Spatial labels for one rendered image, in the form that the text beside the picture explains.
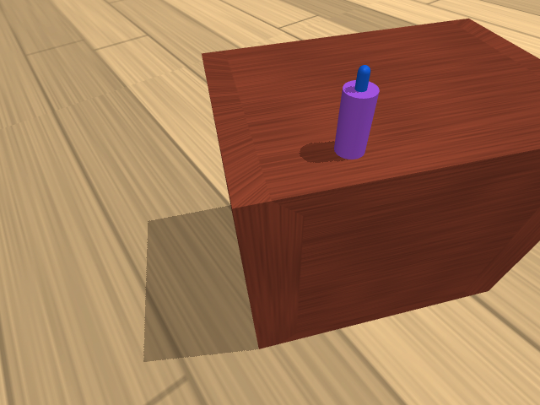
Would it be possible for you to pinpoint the bottle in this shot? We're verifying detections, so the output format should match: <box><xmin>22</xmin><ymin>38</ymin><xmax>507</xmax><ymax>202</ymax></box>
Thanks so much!
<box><xmin>334</xmin><ymin>65</ymin><xmax>380</xmax><ymax>159</ymax></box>

